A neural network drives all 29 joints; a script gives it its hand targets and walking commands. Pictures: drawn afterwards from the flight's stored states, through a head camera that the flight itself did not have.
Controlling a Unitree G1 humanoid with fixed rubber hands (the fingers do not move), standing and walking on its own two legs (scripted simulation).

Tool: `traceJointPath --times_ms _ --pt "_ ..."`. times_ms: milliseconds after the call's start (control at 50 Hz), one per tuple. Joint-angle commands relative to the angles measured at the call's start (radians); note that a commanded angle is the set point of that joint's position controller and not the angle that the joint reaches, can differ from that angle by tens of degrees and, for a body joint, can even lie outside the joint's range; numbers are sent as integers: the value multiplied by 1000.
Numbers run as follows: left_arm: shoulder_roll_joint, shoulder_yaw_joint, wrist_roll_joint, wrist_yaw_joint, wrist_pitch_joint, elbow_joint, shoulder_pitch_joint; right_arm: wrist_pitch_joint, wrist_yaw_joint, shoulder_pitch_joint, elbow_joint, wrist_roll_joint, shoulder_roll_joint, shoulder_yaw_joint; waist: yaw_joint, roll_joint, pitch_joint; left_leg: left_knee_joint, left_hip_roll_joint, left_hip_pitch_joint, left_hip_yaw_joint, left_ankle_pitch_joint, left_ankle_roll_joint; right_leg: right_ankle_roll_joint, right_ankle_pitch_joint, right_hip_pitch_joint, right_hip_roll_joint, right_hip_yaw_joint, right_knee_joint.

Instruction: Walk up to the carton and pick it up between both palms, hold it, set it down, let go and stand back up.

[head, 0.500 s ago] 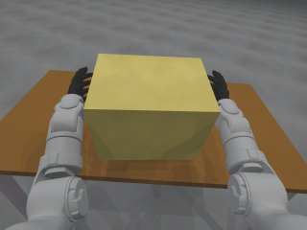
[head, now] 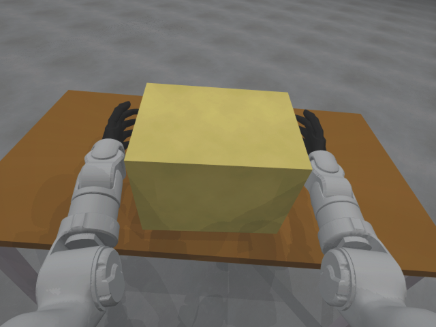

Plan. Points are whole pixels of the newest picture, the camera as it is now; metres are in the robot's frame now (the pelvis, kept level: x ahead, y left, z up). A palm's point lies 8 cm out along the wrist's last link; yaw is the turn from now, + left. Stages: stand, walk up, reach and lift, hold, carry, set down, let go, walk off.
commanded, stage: set down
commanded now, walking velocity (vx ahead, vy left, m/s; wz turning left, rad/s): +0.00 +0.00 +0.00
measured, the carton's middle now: (214, 161) +0.41 -0.01 +0.12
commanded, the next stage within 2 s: none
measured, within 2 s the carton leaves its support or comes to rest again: rests again in 1.18 s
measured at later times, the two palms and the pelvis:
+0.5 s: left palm (118, 147) +0.42 +0.17 +0.14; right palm (307, 159) +0.40 -0.20 +0.14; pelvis +0.00 +0.00 +0.00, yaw -1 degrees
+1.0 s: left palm (124, 154) +0.44 +0.17 +0.11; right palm (302, 163) +0.41 -0.20 +0.11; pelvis +0.01 +0.00 +0.00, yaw -2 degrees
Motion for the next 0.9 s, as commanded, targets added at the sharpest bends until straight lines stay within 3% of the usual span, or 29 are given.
traceJointPath --times_ms 0,20,60,140,160,180,200,220,240,260,280,320,340,360,420,460,520,540,560,580,620,660,720,740,760,780,800,820,880 --pt "-482 -251 -70 -124 -94 -165 -710 -99 130 -765 -257 18 480 274 14 47 -453 12 -9 178 80 337 -60 62 452 151 2 -62 41" --pt "-495 -256 -75 -129 -105 -173 -768 -110 132 -806 -267 14 494 269 31 51 -458 13 -8 161 76 337 -64 67 405 145 0 -59 30" --pt "-498 -241 -60 -122 -102 -117 -726 -104 142 -757 -204 -25 460 226 5 37 -401 5 8 212 73 330 -69 54 315 86 17 -82 6" --pt "-463 -221 -56 -122 -108 -93 -706 -118 140 -770 -252 -34 482 248 38 15 -455 6 -10 146 89 341 -56 64 458 165 -3 -57 38" --pt "-494 -237 -72 -122 -122 -120 -743 -133 140 -806 -286 -61 484 217 9 4 -537 14 -4 158 86 351 -62 69 467 154 5 -67 44" --pt "-483 -225 -62 -117 -138 -148 -749 -145 138 -789 -285 -35 508 246 43 22 -552 17 -7 154 94 388 -60 73 536 190 -2 -60 58" --pt "-477 -243 -57 -121 -136 -110 -726 -139 138 -764 -266 -63 489 227 13 32 -543 11 -4 154 93 344 -68 70 509 159 -2 -68 54" --pt "-468 -229 -60 -123 -145 -53 -729 -141 140 -793 -269 -58 487 219 21 2 -507 4 -4 137 88 315 -53 70 480 149 -8 -60 43" --pt "-487 -257 -75 -116 -156 -93 -791 -148 148 -785 -243 -73 474 181 1 64 -546 15 7 182 79 361 -77 64 420 114 3 -82 48" --pt "-471 -223 -47 -121 -149 -67 -767 -133 148 -740 -203 -79 469 174 20 61 -438 -8 1 169 94 311 -71 61 367 97 3 -83 27" --pt "-485 -247 -66 -122 -160 -44 -795 -148 150 -786 -221 -91 477 168 -8 31 -494 -1 1 161 88 301 -65 62 382 101 2 -71 19" --pt "-513 -288 -98 -115 -193 -80 -811 -180 146 -791 -272 -105 493 183 -7 78 -635 31 4 187 91 383 -82 54 454 108 4 -83 46" --pt "-499 -231 -59 -117 -192 -29 -781 -167 152 -761 -212 -126 480 180 16 56 -502 12 5 166 93 388 -79 54 428 99 8 -85 39" --pt "-485 -252 -65 -115 -196 -71 -811 -168 154 -760 -183 -111 482 160 14 92 -514 23 12 187 84 414 -94 52 415 72 10 -91 45" --pt "-476 -211 -71 -126 -208 50 -767 -179 147 -811 -241 -130 482 159 25 17 -560 -3 2 94 105 300 -58 67 461 136 -9 -65 52" --pt "-498 -229 -54 -116 -224 31 -824 -172 164 -737 -143 -156 462 91 -4 124 -520 3 16 166 100 335 -87 43 362 42 8 -84 30" --pt "-494 -188 -60 -118 -229 61 -803 -183 176 -808 -203 -178 463 113 26 41 -538 -7 21 140 99 322 -69 48 355 64 7 -87 27" --pt "-479 -181 -40 -117 -237 43 -808 -174 180 -741 -136 -182 476 101 29 65 -506 1 21 138 95 361 -72 46 394 79 -4 -77 36" --pt "-449 -144 -34 -125 -236 72 -790 -186 179 -791 -190 -183 470 109 44 36 -557 -4 21 144 111 340 -72 58 420 94 -7 -81 37" --pt "-454 -146 -30 -126 -238 93 -796 -172 174 -774 -165 -196 482 102 30 11 -530 -11 14 109 112 319 -62 67 450 104 -7 -75 46" --pt "-444 -125 -13 -123 -268 88 -790 -195 175 -790 -204 -189 504 131 80 16 -617 -19 -4 27 131 284 -52 75 534 222 -20 -58 80" --pt "-408 -119 -33 -130 -272 136 -836 -168 176 -777 -168 -201 510 96 51 13 -496 -54 -1 -25 132 171 -41 69 453 219 -24 -53 65" --pt "-481 -172 -42 -117 -298 59 -865 -200 180 -750 -136 -242 508 66 15 24 -598 -24 12 43 121 281 -56 72 519 165 -15 -75 83" --pt "-474 -156 -34 -116 -292 123 -818 -201 180 -792 -193 -239 504 89 39 -3 -595 -24 17 20 113 280 -47 69 513 152 -11 -72 85" --pt "-436 -151 -39 -115 -308 92 -836 -196 181 -755 -150 -218 505 112 44 49 -613 -16 7 36 127 286 -47 75 566 155 -28 -56 89" --pt "-450 -134 -21 -112 -296 136 -813 -189 189 -760 -144 -215 480 93 56 59 -579 -13 16 43 117 321 -58 63 479 107 -6 -80 87" --pt "-479 -166 -47 -118 -305 109 -791 -208 174 -750 -187 -223 517 114 30 9 -644 5 15 66 114 370 -62 72 607 140 -8 -80 96" --pt "-463 -158 -38 -116 -303 157 -793 -201 180 -745 -143 -238 496 94 30 21 -581 -1 18 55 112 349 -60 61 528 122 -8 -79 82" --pt "-457 -148 -33 -123 -316 117 -807 -191 175 -704 -142 -240 515 91 34 20 -574 -6 13 21 117 327 -53 65 588 177 -14 -74 105"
